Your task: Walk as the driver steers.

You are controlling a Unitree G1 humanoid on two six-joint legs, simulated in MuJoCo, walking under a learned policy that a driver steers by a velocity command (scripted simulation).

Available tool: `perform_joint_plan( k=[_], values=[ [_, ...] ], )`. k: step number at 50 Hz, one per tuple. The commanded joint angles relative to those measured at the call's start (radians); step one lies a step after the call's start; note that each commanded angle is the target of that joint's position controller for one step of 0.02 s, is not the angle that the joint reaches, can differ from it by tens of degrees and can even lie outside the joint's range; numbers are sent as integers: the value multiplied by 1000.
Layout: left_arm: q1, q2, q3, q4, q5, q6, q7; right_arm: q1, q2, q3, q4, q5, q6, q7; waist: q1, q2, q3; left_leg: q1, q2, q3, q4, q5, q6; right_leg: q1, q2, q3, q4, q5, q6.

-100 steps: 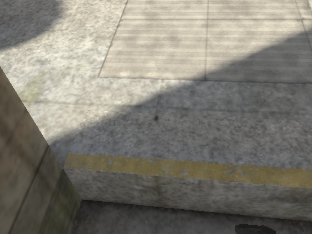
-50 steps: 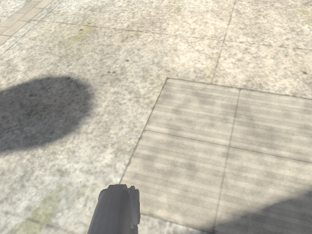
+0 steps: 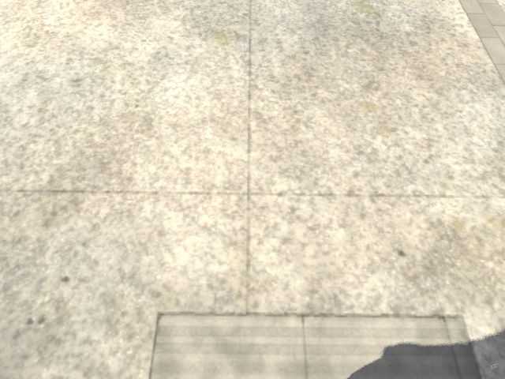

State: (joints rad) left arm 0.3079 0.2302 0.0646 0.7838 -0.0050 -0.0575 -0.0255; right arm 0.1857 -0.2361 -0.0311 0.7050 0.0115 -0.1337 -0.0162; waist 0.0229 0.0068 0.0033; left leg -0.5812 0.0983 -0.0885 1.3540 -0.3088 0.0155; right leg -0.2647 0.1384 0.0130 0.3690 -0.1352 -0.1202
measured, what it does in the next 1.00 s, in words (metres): walks ahead, turning right: left foot, then right foot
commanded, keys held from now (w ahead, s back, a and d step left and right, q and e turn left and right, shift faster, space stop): w+e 0.38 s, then e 0.36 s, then q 0.26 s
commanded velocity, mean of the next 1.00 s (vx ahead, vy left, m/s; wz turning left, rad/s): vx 0.30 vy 0.00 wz -0.46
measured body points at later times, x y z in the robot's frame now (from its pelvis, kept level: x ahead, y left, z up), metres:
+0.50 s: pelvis +0.29 +0.04 +0.00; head +0.33 +0.04 +0.45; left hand +0.55 +0.23 -0.09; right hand +0.28 -0.24 -0.11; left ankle +0.34 +0.15 -0.74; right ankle +0.27 -0.10 -0.65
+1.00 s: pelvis +0.41 -0.05 -0.01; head +0.42 -0.07 +0.44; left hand +0.66 +0.08 -0.10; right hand +0.41 -0.34 -0.13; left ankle +0.49 +0.09 -0.70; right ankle +0.42 -0.16 -0.74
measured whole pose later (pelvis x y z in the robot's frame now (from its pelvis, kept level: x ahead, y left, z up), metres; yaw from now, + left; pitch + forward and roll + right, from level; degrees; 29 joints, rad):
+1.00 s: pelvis +0.41 -0.05 -0.01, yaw -26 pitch +3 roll -1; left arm 0.14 0.18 0.04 0.68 0.04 -0.02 0.01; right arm 0.17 -0.24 -0.05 0.78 0.00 0.01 -0.03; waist -0.01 0.04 -0.01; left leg -0.51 0.09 -0.04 0.89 -0.39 -0.06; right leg -0.39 0.05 -0.04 0.49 -0.15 -0.07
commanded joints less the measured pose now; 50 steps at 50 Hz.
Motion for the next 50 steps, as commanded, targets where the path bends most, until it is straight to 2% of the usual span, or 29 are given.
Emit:
perform_joint_plan(
  k=[1, 4, 7, 11, 12, 13, 14, 15, 16, 17, 18, 19, 20, 22, 24, 27, 30, 33, 35, 36, 37, 38, 39, 40, 41, 42, 45, 47, 50],
  values=[
    [-90, 140, 26, -114, -4, -35, 17, 67, -95, -39, -73, -23, 17, -13, -90, 13, -13, -100, 43, 15, -183, 50, -43, -40, -263, 272, -153, 328, -201],
    [-59, 162, 37, -116, -9, -27, 33, -87, -39, -23, -98, -35, 23, -17, -33, -49, -7, 37, -24, 74, -552, 294, -71, -168, -167, 173, -110, 261, -146],
    [22, 162, 46, -98, -24, -19, 29, -190, -53, -25, -118, -6, 21, -1, 39, -102, -36, 78, -74, 72, -742, 430, -67, -102, -185, 237, -63, 117, -132],
    [18, 163, 53, -127, -17, -3, 32, -190, -118, -51, -131, -7, -4, 23, 7, -120, -82, 114, -87, 32, -833, 283, -19, 42, -260, 384, 83, 24, -90],
    [15, 143, 47, -136, -14, -1, 28, -121, -140, -65, -116, -12, -11, 25, -25, -120, -104, 203, -103, 57, -871, 269, 5, 63, -225, 376, 154, 90, -64],
    [-3, 103, 31, -154, -8, -6, 22, -13, -170, -77, -105, -27, -19, 23, -83, -108, -180, 389, -43, 18, -856, 270, 49, 9, -168, 328, 323, 150, -27],
    [3, 39, 8, -187, 10, -12, 18, 172, -237, -92, -85, -36, -21, 18, -142, 35, -327, 681, 149, -185, -834, 291, 110, -168, -88, 213, 646, -92, 26],
    [164, 30, -2, -200, -26, -18, 15, 238, -295, -108, -39, -34, -17, 24, -60, 442, -431, 912, 375, -724, -978, 45, 293, -503, -25, 148, 967, -446, 74],
    [146, 135, 16, -172, -32, -13, 20, 186, -186, -83, -84, -20, -10, 20, -92, 276, -367, 868, 350, -737, -1010, -139, 266, -597, -101, 191, 1091, -379, 90],
    [14, 162, 25, -199, -23, -4, 23, 163, -137, -72, -92, -25, 3, 4, -130, 158, -262, 772, 307, -549, -1006, -142, 219, -633, -134, 145, 1134, -282, 106],
    [-69, 151, 22, -221, -9, 3, 26, 124, -126, -62, -91, -33, 18, -1, -115, 43, -188, 627, 264, -423, -1016, -9, 196, -593, -164, 121, 1103, -210, 108],
    [-115, 139, 25, -241, 3, 7, 26, 92, -115, -58, -77, -38, 23, -2, -90, 29, -125, 515, 227, -332, -1032, 87, 188, -566, -191, 123, 1048, -177, 103],
    [-109, 123, 26, -244, -6, 14, 22, 69, -104, -52, -69, -44, 22, -2, -59, 58, -72, 421, 196, -243, -1053, 205, 177, -511, -205, 122, 1017, -180, 105],
    [-79, 96, 23, -235, -15, 28, 25, 42, -93, -51, -41, -32, 16, 0, -20, 97, -38, 360, 169, -106, -1071, 462, 174, -475, -204, 95, 919, -221, 120],
    [-109, 74, 16, -237, -9, 37, 32, 40, -135, -67, -12, -31, 16, -4, -16, 88, -41, 375, 182, -25, -1073, 657, 180, -486, -204, 72, 793, -190, 136],
    [-158, 59, 9, -229, -6, 43, 20, 25, -183, -83, 11, -23, 40, -22, -27, 88, -90, 410, 186, 80, -1060, 696, 167, -426, -208, 33, 603, -26, 138],
    [-227, 68, 14, -236, -9, 45, -2, 10, -198, -85, 24, -3, 61, -32, -48, 121, -100, 407, 164, 175, -1039, 618, 127, -308, -185, -15, 420, 89, 124],
    [-260, 97, 32, -257, -6, 54, -18, 14, -217, -95, 32, 16, 72, -31, -54, 135, -95, 459, 189, 189, -971, 586, 100, -253, -164, -43, 302, 32, 90],
    [-182, 118, 53, -239, 1, 53, -20, -4, -219, -99, 31, 27, 78, -32, -10, 120, -114, 473, 165, 225, -829, 672, 67, -130, -110, -92, 150, 55, 47],
    [-85, 162, 77, -210, 5, 50, -9, 35, -190, -93, 39, 21, 78, -28, 21, 68, -150, 430, 107, 258, -661, 641, 31, 20, -70, -91, 75, 144, 12],
    [1, 266, 106, -219, 11, 48, 14, 64, -143, -76, 7, -21, 76, -21, 43, -128, -201, 166, 39, 280, -347, 237, -41, 266, -271, 181, 97, 570, -74],
    [-48, 329, 95, -257, 32, 41, 21, 137, -76, -42, -29, -48, 65, -8, -40, -312, -310, -130, -99, 166, -35, -427, -88, 452, -538, 579, 97, 839, -304],
    [-32, 234, 68, -259, 31, 40, 17, 97, -152, -53, -8, -15, 66, 4, 27, -182, -407, -130, -61, 18, 40, -349, -83, 403, -528, 538, 49, 653, -306],
    [-86, 167, 43, -249, 23, 33, 15, 52, -160, -53, -6, 5, 77, 5, 11, -134, -331, -150, -21, 20, 17, -275, -68, 327, -478, 414, 58, 551, -243],
    [-127, 106, 23, -238, 5, 31, 14, 42, -136, -48, 12, -5, 90, -4, -12, -58, -275, -129, 13, 18, -71, -224, -66, 235, -415, 326, 56, 450, -174],
    [-167, 72, 9, -233, 5, 30, 13, 32, -133, -50, 18, -16, 106, -15, -35, -55, -237, -63, 33, 14, -155, -183, -70, 124, -381, 273, 35, 390, -139],
    [-224, 80, 9, -200, 43, 19, 20, 91, -95, -43, 46, -12, 132, -17, -90, -111, -200, 152, 5, 49, -310, -88, -82, -82, -328, 134, -14, 417, -123],
    [-221, 83, 12, -182, 47, 15, 32, 65, -70, -32, 45, -11, 131, -18, -72, -117, -192, 196, -1, 48, -439, -57, -80, -75, -333, 108, -21, 375, -120],
    [-201, 122, 24, -165, 38, 31, 53, 18, -110, -40, 22, -4, 142, -17, -38, -129, -170, 187, -15, 65, -491, -69, -73, -33, -386, 150, -40, 176, -134]
  ],
)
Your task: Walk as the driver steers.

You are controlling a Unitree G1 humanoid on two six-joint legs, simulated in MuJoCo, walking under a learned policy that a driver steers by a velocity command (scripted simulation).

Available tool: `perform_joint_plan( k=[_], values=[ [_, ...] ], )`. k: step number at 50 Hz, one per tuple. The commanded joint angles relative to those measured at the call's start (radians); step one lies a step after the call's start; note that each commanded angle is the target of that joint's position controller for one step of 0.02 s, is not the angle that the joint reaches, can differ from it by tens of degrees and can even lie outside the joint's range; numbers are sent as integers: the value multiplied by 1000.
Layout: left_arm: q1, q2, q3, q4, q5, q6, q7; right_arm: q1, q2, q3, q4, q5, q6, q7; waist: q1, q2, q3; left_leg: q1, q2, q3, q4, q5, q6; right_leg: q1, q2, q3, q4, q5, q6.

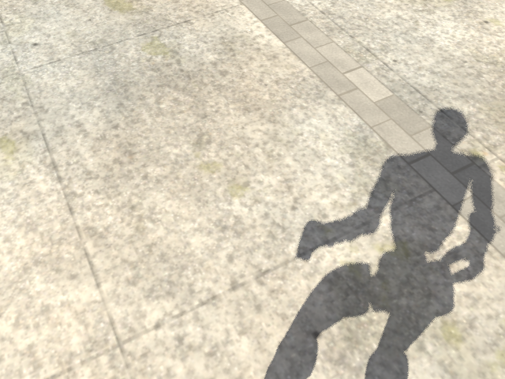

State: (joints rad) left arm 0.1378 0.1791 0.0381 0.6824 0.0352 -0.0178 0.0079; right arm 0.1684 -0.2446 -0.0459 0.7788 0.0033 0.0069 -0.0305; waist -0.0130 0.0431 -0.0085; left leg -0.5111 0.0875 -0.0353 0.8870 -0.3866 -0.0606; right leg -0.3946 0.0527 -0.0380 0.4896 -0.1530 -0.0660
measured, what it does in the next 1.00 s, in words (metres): steps on the spot, turning left: left foot, then right foot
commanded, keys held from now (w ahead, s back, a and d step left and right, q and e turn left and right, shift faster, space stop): q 0.88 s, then no key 0.12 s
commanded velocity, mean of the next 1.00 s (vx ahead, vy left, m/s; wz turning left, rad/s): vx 0.01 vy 0.00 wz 0.48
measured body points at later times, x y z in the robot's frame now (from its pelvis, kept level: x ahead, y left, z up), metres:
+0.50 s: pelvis +0.00 +0.02 +0.01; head +0.04 +0.03 +0.45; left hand +0.12 +0.32 -0.09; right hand +0.22 -0.23 -0.09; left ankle -0.02 +0.13 -0.73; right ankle +0.04 -0.12 -0.71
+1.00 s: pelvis -0.03 +0.03 +0.00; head -0.01 +0.06 +0.44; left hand -0.07 +0.34 -0.11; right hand +0.27 -0.10 -0.08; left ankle -0.08 +0.12 -0.74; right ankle +0.04 -0.11 -0.72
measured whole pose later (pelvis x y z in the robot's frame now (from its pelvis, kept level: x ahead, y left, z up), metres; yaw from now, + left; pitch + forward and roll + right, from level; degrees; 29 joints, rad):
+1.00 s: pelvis -0.03 +0.03 +0.00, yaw +33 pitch +3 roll +0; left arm 0.16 0.30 0.08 0.71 0.00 0.02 0.03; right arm 0.17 -0.27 -0.07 0.58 0.00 0.05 0.00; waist 0.02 -0.03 0.02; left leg -0.33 0.00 0.02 0.58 -0.31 0.02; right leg -0.34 -0.12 -0.11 0.69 -0.40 0.04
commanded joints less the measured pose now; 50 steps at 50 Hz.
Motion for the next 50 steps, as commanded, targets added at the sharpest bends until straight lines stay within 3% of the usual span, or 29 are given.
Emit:
perform_joint_plan(
  k=[1, 5, 7, 8, 9, 10, 11, 12, 13, 14, 16, 19, 24, 26, 27, 28, 29, 30, 31, 32, 33, 35, 39, 41, 45, 47, 48, 49, 50],
  values=[
    [-26, 180, 53, -60, -7, -1, 26, 20, -107, -28, -61, 6, 7, -3, 7, -166, -139, 105, -8, 18, -33, -6, 9, 107, -314, 218, -167, 124, -189],
    [-31, 189, 60, -49, -28, 22, 42, 27, -85, -30, -73, 3, 19, 6, 2, -157, -88, 119, -39, 68, -140, -11, 50, 143, -334, 216, -133, 95, -166],
    [-31, 190, 66, -39, -49, 32, 46, 75, -81, -31, -61, -5, 19, 18, -25, -143, -78, 193, -65, 87, -329, 128, 95, 140, -297, 152, -58, 118, -105],
    [-10, 172, 68, -34, -54, 32, 49, 84, -124, -41, -69, -17, 19, 20, -14, -69, -64, 232, -13, -19, -421, 274, 141, 92, -241, 90, 50, 52, -35],
    [9, 120, 60, -57, -27, 27, 46, 82, -214, -63, -86, -18, 18, 8, 40, 170, -62, 310, 162, -280, -473, 510, 239, -68, -97, -56, 277, -110, 62],
    [-120, 136, 59, -96, -21, 20, 48, 105, -229, -69, -97, -23, 11, 11, -48, 285, -14, 320, 277, -465, -572, 593, 374, -236, 14, -26, 407, -391, 95],
    [-153, 152, 69, -101, -25, 18, 45, 130, -211, -64, -105, -47, -7, 11, -65, 205, -30, 346, 278, -472, -575, 612, 401, -286, -2, 67, 598, -465, 97],
    [-123, 150, 74, -84, -32, 23, 41, 90, -206, -65, -113, -39, -20, 7, -30, 127, -47, 370, 229, -400, -540, 631, 358, -306, -21, 104, 673, -412, 98],
    [-92, 147, 76, -67, -31, 30, 42, 39, -196, -66, -129, -16, -23, 4, -4, 70, -56, 374, 183, -335, -516, 654, 311, -311, -32, 114, 675, -356, 106],
    [-87, 154, 78, -69, -25, 32, 45, 5, -183, -64, -142, 2, -22, -2, 9, 59, -71, 382, 164, -309, -503, 671, 288, -306, -44, 121, 653, -306, 113],
    [-94, 125, 68, -76, -26, 29, 45, 7, -168, -62, -149, 9, -9, -8, 14, 61, -105, 387, 123, -273, -481, 719, 275, -259, -28, 99, 580, -251, 128],
    [-121, 108, 55, -83, -36, 18, 37, 41, -186, -75, -153, 12, 5, -17, -11, 91, -133, 412, 102, -281, -458, 660, 266, -194, -16, 99, 392, -220, 134],
    [-80, 147, 62, -73, -51, 3, 15, 14, -208, -84, -181, 17, 24, -6, -10, 155, -126, 339, 89, -386, -455, 577, 270, -29, 15, 90, 160, -215, 119],
    [-16, 153, 68, -55, -50, -7, 5, -26, -200, -81, -197, 32, 31, -8, 33, 149, -119, 299, 46, -398, -418, 497, 228, 95, 17, 72, -65, -64, 95],
    [16, 180, 79, -44, -44, -9, 5, -19, -177, -76, -205, 29, 33, -12, 34, 118, -130, 224, 10, -383, -379, 364, 186, 210, -41, 100, -120, 18, 72],
    [47, 250, 96, -53, -22, -4, 13, 13, -121, -61, -213, 12, 33, -10, 15, -70, -156, 68, -82, -279, -176, 76, 128, 345, -252, 285, -136, 158, -8],
    [34, 306, 105, -51, 10, 2, 9, 47, -119, -62, -240, 10, 18, -4, -27, -344, -125, -143, -220, -128, 12, -286, 67, 349, -461, 540, -155, 409, -189],
    [19, 262, 96, -71, 11, -7, 11, 42, -204, -87, -228, 0, 7, 0, -7, -279, -127, -163, -137, -131, 249, -277, 26, 304, -517, 562, -173, 383, -273],
    [-39, 205, 80, -84, 3, -9, 18, 41, -245, -105, -203, 14, 11, 4, -21, -195, -97, -156, -118, -126, 334, -192, 13, 259, -439, 440, -168, 314, -227],
    [-87, 182, 72, -93, -10, -7, 22, 56, -228, -106, -180, 15, 25, 1, -39, -155, -67, -153, -107, -111, 363, -123, -3, 230, -359, 335, -160, 250, -169],
    [-101, 169, 66, -95, -26, -5, 28, 55, -208, -101, -177, 11, 36, -1, -29, -156, -50, -166, -106, -100, 397, -64, -17, 221, -327, 277, -160, 248, -148],
    [-72, 177, 63, -85, -22, 3, 40, 29, -157, -84, -197, 17, 43, 6, -10, -162, -36, -157, -104, -50, 371, 4, -34, 210, -288, 182, -169, 270, -143],
    [3, 217, 74, -60, -20, 17, 51, -51, -108, -55, -250, 14, 41, 16, 43, -199, -74, -138, -57, -4, 147, 7, -44, 317, -324, 136, -163, 271, -161],
    [-1, 248, 84, -58, -25, 21, 46, -55, -100, -47, -263, 11, 40, 27, 48, -217, -83, -55, -43, 29, 40, -23, -30, 291, -341, 106, -159, 270, -162],
    [3, 277, 92, -46, -47, 22, 31, -20, -125, -56, -268, 14, 44, 42, 38, -237, -80, 87, -62, 83, -162, 0, 21, 258, -366, 87, -119, 262, -141],
    [-8, 262, 84, -33, -67, 24, 26, 59, -114, -61, -241, 9, 44, 45, -9, -210, -87, 241, -107, 116, -402, 147, 74, 216, -334, 48, -28, 219, -85],
    [44, 223, 72, -9, -60, 22, 21, 90, -140, -69, -233, 4, 41, 38, -10, -135, -95, 375, -100, 68, -489, 280, 101, 129, -293, -5, 66, 129, -19],
    [47, 148, 45, -32, -12, 17, 10, 110, -232, -88, -252, 0, 35, 22, 15, 134, -120, 546, 135, -242, -514, 630, 166, -94, -192, -105, 333, -221, 87],
    [-5, 156, 43, -69, -5, 16, 17, 81, -266, -83, -273, -30, 20, 23, 0, 282, -126, 485, 338, -428, -506, 823, 375, -255, -100, -35, 524, -522, 135]
  ],
)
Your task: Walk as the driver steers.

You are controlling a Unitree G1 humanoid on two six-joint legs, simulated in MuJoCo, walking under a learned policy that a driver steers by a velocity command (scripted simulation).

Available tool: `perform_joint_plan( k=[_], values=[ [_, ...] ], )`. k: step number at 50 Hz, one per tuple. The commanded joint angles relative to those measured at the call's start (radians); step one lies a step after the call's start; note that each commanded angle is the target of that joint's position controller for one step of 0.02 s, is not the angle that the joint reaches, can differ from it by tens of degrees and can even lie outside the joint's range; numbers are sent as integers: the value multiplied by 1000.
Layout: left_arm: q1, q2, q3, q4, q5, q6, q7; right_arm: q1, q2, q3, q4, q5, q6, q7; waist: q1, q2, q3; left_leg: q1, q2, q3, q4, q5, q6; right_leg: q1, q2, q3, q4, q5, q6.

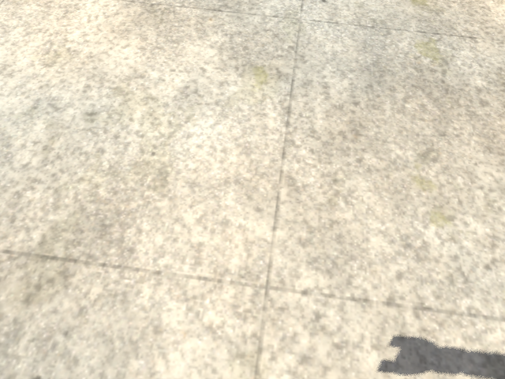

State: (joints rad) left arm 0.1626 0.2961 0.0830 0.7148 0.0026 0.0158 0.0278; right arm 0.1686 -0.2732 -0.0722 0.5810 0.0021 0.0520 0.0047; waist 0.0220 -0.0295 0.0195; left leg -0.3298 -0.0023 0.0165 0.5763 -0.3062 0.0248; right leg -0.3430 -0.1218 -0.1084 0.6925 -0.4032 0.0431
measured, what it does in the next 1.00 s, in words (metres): steps on the spot: right foot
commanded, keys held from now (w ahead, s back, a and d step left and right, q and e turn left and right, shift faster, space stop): no key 1.00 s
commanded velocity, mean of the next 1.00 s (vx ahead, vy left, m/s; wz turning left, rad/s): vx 0.00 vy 0.00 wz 0.09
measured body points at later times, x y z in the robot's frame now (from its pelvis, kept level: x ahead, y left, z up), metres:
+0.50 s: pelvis +0.00 +0.01 +0.01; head +0.01 +0.00 +0.46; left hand +0.10 +0.27 -0.11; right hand +0.16 -0.23 -0.10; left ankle +0.00 +0.11 -0.73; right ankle -0.01 -0.13 -0.73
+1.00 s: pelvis +0.00 -0.01 +0.01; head +0.00 -0.01 +0.45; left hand +0.08 +0.25 -0.13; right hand +0.12 -0.25 -0.12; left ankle +0.00 +0.11 -0.73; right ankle -0.01 -0.13 -0.73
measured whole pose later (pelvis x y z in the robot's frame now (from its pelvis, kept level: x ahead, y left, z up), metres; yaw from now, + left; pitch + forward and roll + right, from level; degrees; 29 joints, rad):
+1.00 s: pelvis +0.00 -0.01 +0.01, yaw +3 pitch -1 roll +0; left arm 0.21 0.21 0.03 0.89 0.01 -0.01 0.03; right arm 0.21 -0.20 -0.05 0.80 -0.01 0.01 -0.03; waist 0.00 0.01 0.03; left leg -0.25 -0.02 -0.03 0.56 -0.28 0.01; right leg -0.21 -0.01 0.01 0.55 -0.32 0.01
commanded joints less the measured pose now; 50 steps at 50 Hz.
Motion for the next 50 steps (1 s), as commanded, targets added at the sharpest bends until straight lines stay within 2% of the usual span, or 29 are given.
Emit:
perform_joint_plan(
  k=[1, 2, 3, 4, 6, 8, 10, 13, 15, 16, 17, 18, 19, 20, 21, 22, 23, 27, 33, 50],
  values=[
    [-82, 106, 17, -98, 9, -14, 6, 104, -187, -44, -68, -43, -44, -5, -94, 242, -180, 254, 395, -445, -220, 639, 325, -291, 57, 124, 439, -261, 29],
    [-81, 113, 22, -87, -7, -6, 8, 68, -163, -32, -52, -41, -57, -3, -65, 208, -142, 221, 328, -363, -219, 552, 273, -290, 49, 146, 470, -198, 21],
    [-53, 103, 24, -61, -4, 2, 14, 17, -153, -30, -50, -26, -60, -6, -39, 164, -127, 204, 273, -308, -219, 466, 219, -289, 43, 154, 457, -127, 19],
    [-35, 108, 27, -49, 3, 9, 18, -23, -130, -20, -50, -10, -61, -10, -22, 169, -114, 175, 248, -270, -220, 483, 195, -269, 43, 157, 447, -62, 25],
    [8, 85, 22, -26, 1, 11, 14, -50, -92, -2, -45, -15, -64, -17, 6, 166, -131, 135, 211, -213, -223, 537, 185, -184, 58, 146, 436, 33, 36],
    [12, 59, 11, -18, -4, 10, 11, -54, -75, 3, -35, -18, -67, -21, 3, 165, -134, 153, 194, -191, -224, 502, 181, -148, 55, 146, 317, 60, 41],
    [-20, 38, -2, -25, -2, 10, 9, -45, -80, 1, -23, -18, -64, -23, -18, 169, -123, 157, 195, -203, -222, 442, 184, -99, 53, 143, 179, 43, 39],
    [-28, 51, -4, -28, -5, 9, 6, -26, -92, -2, -2, -20, -57, -17, -39, 180, -101, 142, 210, -251, -222, 342, 208, -29, 65, 129, 44, -11, 32],
    [-5, 46, -7, -17, -7, 5, 3, -39, -76, 7, 11, -13, -55, -14, -24, 171, -83, 120, 200, -270, -213, 277, 199, 36, 74, 121, -94, 51, 19],
    [23, 33, -11, -4, -1, -1, -1, -48, -62, 13, 19, -7, -55, -13, 1, 155, -75, 93, 180, -258, -201, 248, 173, 107, 80, 112, -229, 171, 5],
    [36, 44, -14, 2, 13, -6, -5, -20, -50, 17, 34, -6, -60, -12, 3, 123, -82, 61, 156, -249, -193, 212, 132, 186, 65, 138, -284, 299, -10],
    [50, 83, -10, -2, 23, -11, -4, 2, -37, 21, 40, -20, -68, -9, -14, 63, -97, 29, 112, -218, -159, 140, 85, 247, 2, 205, -277, 455, -32],
    [36, 143, 8, 15, 9, -12, -4, 50, -48, 13, 39, -28, -76, -1, -74, -69, -90, 22, 44, -148, -167, 82, 49, 221, -6, 193, -215, 416, -67],
    [17, 89, 0, 12, -1, -17, -11, 1, -58, 14, 42, -35, -75, -2, -37, -81, -81, 80, 15, -107, -139, 63, 19, 135, 13, 193, -237, 270, -81],
    [4, 55, -11, 11, 6, -22, -13, -37, -64, 9, 37, -29, -70, -5, -28, -68, -60, 97, 13, -101, -121, 64, 15, 94, 22, 192, -255, 209, -72],
    [-7, 48, -15, 11, 13, -27, -11, -49, -49, 10, 36, -25, -64, -10, -29, -58, -54, 105, 19, -102, -113, 88, 21, 77, 29, 185, -258, 201, -60],
    [-6, 42, -18, 11, 13, -33, -10, -47, -46, 10, 36, -23, -56, -13, -24, -54, -41, 97, 20, -107, -110, 111, 26, 75, 36, 179, -257, 204, -53],
    [23, 40, -24, 26, 9, -39, 1, -20, -27, 8, 52, -20, -54, -15, -21, -7, -35, 90, 24, -110, -110, 134, 30, 85, 47, 170, -238, 207, -48],
    [32, 33, -30, 40, 7, -38, 6, 7, -24, 3, 80, -17, -58, -21, -19, 31, -32, 98, 25, -105, -103, 168, 16, 91, 57, 166, -228, 217, -53],
    [53, 10, -34, 141, 2, -36, 9, 45, -18, -3, 170, -10, -57, -42, -19, 29, -14, 128, 29, -97, -104, 209, 7, 90, 80, 152, -242, 226, -50]
  ],
)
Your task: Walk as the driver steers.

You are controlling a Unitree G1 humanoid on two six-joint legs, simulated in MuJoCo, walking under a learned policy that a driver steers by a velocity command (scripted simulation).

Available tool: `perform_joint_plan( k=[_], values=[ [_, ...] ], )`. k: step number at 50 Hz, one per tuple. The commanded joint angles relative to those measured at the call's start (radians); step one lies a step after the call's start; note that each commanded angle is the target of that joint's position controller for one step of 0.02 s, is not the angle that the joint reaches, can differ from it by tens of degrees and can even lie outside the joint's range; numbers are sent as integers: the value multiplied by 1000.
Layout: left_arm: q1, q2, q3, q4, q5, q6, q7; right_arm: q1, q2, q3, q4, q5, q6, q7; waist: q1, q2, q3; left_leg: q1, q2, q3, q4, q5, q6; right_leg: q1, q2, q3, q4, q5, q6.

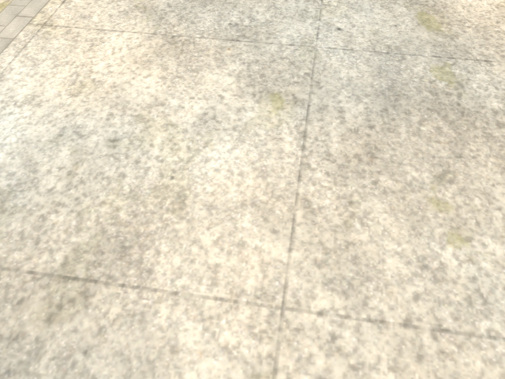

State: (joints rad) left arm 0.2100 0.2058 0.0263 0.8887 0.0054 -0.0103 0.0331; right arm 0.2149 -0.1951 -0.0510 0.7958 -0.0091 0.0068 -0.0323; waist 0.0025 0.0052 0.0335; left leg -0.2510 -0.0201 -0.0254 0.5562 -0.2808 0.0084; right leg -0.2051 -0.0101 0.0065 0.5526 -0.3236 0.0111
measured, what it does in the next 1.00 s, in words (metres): walks ahead: right foot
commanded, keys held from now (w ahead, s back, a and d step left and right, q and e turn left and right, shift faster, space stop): no key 0.18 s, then w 0.82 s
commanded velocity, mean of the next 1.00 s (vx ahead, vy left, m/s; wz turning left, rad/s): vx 0.29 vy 0.00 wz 0.00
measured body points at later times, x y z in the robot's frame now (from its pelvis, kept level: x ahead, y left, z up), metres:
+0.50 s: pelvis +0.06 +0.01 -0.01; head +0.06 +0.02 +0.44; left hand +0.06 +0.27 -0.16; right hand +0.11 -0.24 -0.14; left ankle +0.02 +0.11 -0.73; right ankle -0.02 -0.12 -0.72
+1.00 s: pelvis +0.30 -0.04 +0.00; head +0.33 -0.05 +0.44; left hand +0.45 +0.21 -0.11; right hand +0.31 -0.31 -0.15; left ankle +0.17 +0.10 -0.63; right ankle +0.39 -0.12 -0.73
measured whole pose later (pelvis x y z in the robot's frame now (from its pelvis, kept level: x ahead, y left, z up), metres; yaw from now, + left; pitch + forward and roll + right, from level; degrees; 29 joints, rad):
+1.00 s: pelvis +0.30 -0.04 +0.00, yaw +0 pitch +1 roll +0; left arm 0.12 0.25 0.04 0.85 0.00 -0.09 -0.04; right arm 0.36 -0.25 -0.04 0.96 0.03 -0.10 0.00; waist -0.02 0.02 0.05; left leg -0.33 0.03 -0.05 1.21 -0.37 0.04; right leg -0.39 0.05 -0.05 0.52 -0.14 -0.07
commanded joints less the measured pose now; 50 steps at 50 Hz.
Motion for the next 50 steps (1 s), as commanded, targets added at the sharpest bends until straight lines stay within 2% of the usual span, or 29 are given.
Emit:
perform_joint_plan(
  k=[1, 9, 11, 12, 14, 17, 20, 22, 23, 24, 25, 26, 27, 28, 29, 32, 35, 37, 39, 41, 42, 43, 44, 45, 46, 47, 48, 49, 50],
  values=[
    [8, 100, 23, -25, -1, -10, 5, 0, -96, -24, -37, 1, -12, -6, 1, -6, -27, 50, 46, -54, -86, 184, 23, -47, -30, 37, -104, 146, -18],
    [22, 98, 24, 34, -3, -7, 10, 9, -93, -25, 30, 4, -13, -11, 3, -3, -15, 57, 44, -45, -101, 183, 19, -42, -24, 32, -119, 143, -20],
    [58, 106, 29, 61, -12, -3, 12, 41, -102, -31, 61, 13, -9, -13, 3, -6, -16, 40, 11, -18, -92, -140, 36, -59, 3, 12, -113, -136, -44],
    [56, 116, 33, 59, -18, -3, 14, 44, -111, -35, 63, 19, -10, -14, 1, -11, 27, -13, 9, -24, -93, -326, 52, -101, 0, 26, -113, -297, -67],
    [65, 115, 32, 49, -28, -24, 15, 40, -104, -31, 59, 29, -35, -13, 6, -9, 106, -98, 34, -67, -102, -461, 81, -154, -34, 83, -127, -438, -107],
    [120, 136, 40, 66, -35, -65, 4, 13, -87, -27, 57, 38, -84, 5, 27, -52, 98, -163, 36, -60, -25, -335, 85, -82, -108, 205, -167, -413, -163],
    [152, 188, 53, 75, -38, -77, -10, -29, -50, -17, 43, 46, -115, 25, 23, -179, 101, -217, -4, 46, 122, -143, 77, -2, -267, 454, -323, -413, -257],
    [87, 186, 49, 49, -42, -75, -17, 43, -53, -16, 72, 49, -124, 32, -31, -170, 110, -67, 2, 43, 1, -136, 106, -89, -249, 406, -282, -282, -236],
    [7, 167, 43, 20, -45, -74, -19, 157, -77, -26, 120, 48, -127, 34, -90, -132, 88, 81, 4, 20, -74, -93, 116, -158, -182, 291, -198, -137, -186],
    [-68, 131, 31, -18, -44, -85, -21, 293, -149, -51, 170, 44, -131, 32, -140, 22, 57, 273, 84, -167, -163, -53, 160, -307, -55, 109, 58, 107, -106],
    [-83, 115, 30, -50, -35, -110, -20, 439, -267, -85, 207, 37, -129, 39, -176, 281, -12, 525, 277, -510, -277, 108, 259, -538, 60, -33, 431, 113, -35],
    [-69, 141, 36, -49, -33, -121, -25, 407, -186, -54, 191, 17, -128, 45, -138, 234, -19, 546, 372, -622, -293, 253, 301, -672, 50, 44, 614, -193, -40],
    [-43, 133, 34, -43, -50, -124, -35, 345, -131, -34, 175, 4, -127, 46, -93, 132, 15, 527, 372, -547, -276, 283, 292, -728, -2, 84, 720, -179, -68],
    [-46, 116, 28, -41, -59, -121, -42, 305, -116, -24, 158, 3, -123, 46, -72, 71, 19, 513, 351, -456, -290, 302, 274, -763, -36, 72, 749, -116, -87],
    [-75, 109, 27, -52, -52, -119, -47, 279, -111, -15, 156, 12, -116, 47, -60, 28, 53, 488, 330, -369, -319, 351, 247, -794, -71, 54, 707, -56, -92],
    [-117, 68, 19, -75, -29, -105, -66, 274, -79, 5, 165, 14, -91, 35, -42, 65, 57, 363, 242, -190, -384, 430, 186, -689, -96, -12, 549, 84, -61],
    [-260, 31, -4, -138, -18, -99, -74, 241, -136, 2, 150, 13, -89, 11, -54, 64, 92, 141, 167, -69, -455, 374, 166, -467, -47, -69, 217, 290, -20],
    [-307, 59, -1, -165, -26, -93, -72, 275, -184, -9, 164, 22, -99, 4, -55, 98, 94, 118, 195, -73, -501, 329, 168, -355, -22, -68, 97, 355, -20],
    [-324, 102, 8, -183, -34, -89, -72, 276, -188, -15, 176, 35, -105, 5, -39, 101, 107, 191, 231, -70, -489, 352, 157, -343, -20, -40, 13, 372, -45],
    [-284, 143, 25, -180, -31, -91, -73, 262, -197, -21, 178, 30, -98, 8, 0, 107, 59, 289, 256, -55, -388, 592, 132, -281, 2, -40, -16, 339, -80],
    [-212, 166, 39, -162, -31, -90, -70, 251, -208, -26, 175, 21, -89, 10, 40, 126, -3, 325, 254, -41, -285, 774, 116, -194, 27, -55, 0, 300, -101],
    [-63, 199, 60, -117, -34, -85, -65, 240, -200, -24, 170, 12, -77, 11, 112, 127, -93, 306, 223, -12, -103, 903, 96, -21, 58, -77, 5, 270, -129],
    [107, 236, 78, -72, -34, -79, -58, 231, -184, -16, 155, 3, -71, 13, 183, 105, -191, 139, 184, 4, 141, 793, 66, 245, -10, -5, 28, 259, -168],
    [240, 328, 98, -44, -2, -75, -53, 353, -59, 17, 138, 0, -82, 24, 135, -153, -363, -234, 24, 31, 570, 294, 7, 615, -283, 443, -31, 43, -316],
    [233, 274, 79, -37, -7, -75, -60, 374, -42, 27, 161, 21, -110, 33, 122, -272, -457, -358, -53, -106, 786, -258, 11, 630, -381, 815, -264, -108, -373],
    [131, 215, 61, -45, -18, -80, -64, 274, -136, 1, 126, 50, -128, 39, 104, -206, -264, -466, 13, -118, 863, -217, 32, 477, -346, 712, -302, -180, -317],
    [41, 178, 49, -65, -19, -85, -65, 174, -168, -4, 96, 58, -136, 35, 78, -112, -145, -464, 71, -83, 836, -124, 50, 296, -314, 549, -320, -125, -280],
    [-30, 161, 43, -72, -8, -92, -70, 130, -166, -8, 83, 47, -135, 26, 37, -37, -78, -418, 119, -64, 768, -42, 54, 132, -276, 433, -349, -12, -258],
    [-69, 135, 35, -75, 4, -101, -73, 140, -160, -16, 86, 33, -122, 18, -4, -49, -62, -348, 156, -71, 708, 5, 56, 33, -231, 344, -373, 70, -237]
  ],
)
